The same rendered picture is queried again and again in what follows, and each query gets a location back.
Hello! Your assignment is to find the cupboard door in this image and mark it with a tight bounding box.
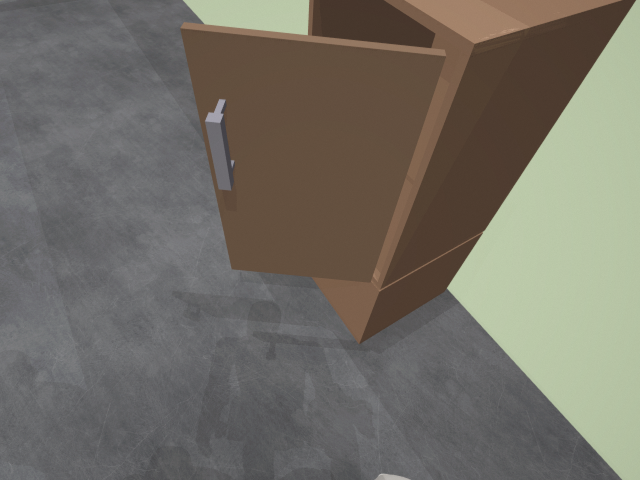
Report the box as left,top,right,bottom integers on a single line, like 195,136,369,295
180,22,446,283

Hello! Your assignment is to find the handle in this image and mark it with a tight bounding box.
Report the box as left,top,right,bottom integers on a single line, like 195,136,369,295
205,99,235,191

